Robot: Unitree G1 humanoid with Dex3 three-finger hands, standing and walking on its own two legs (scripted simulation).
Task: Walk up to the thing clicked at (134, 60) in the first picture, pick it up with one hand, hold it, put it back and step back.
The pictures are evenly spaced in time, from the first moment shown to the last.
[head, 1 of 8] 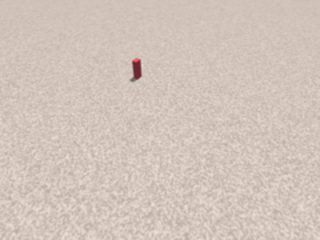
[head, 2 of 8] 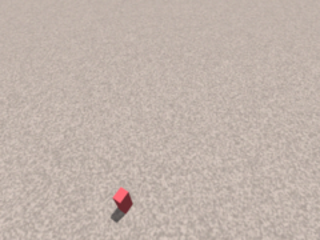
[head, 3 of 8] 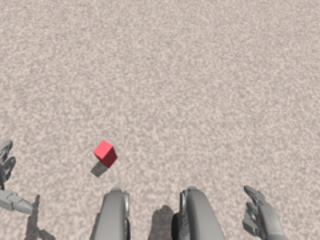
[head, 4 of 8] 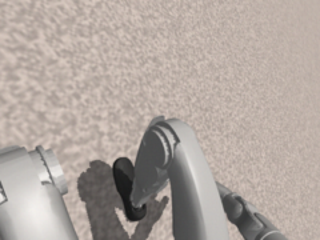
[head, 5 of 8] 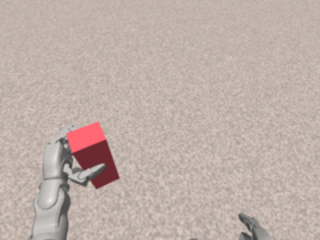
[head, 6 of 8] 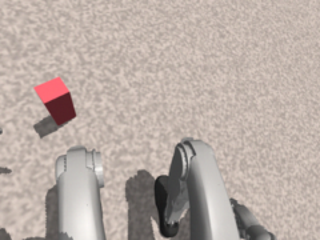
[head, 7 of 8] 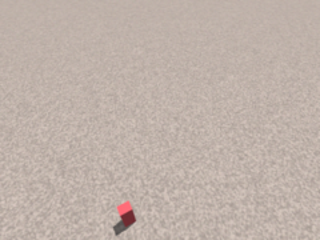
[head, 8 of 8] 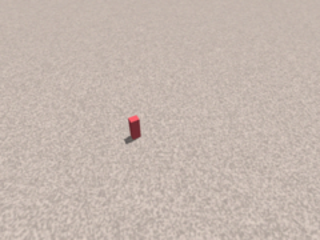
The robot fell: no
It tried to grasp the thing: yes
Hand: left
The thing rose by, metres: 0.66
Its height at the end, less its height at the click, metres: +0.00
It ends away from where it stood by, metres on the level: 0.01
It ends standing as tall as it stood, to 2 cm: yes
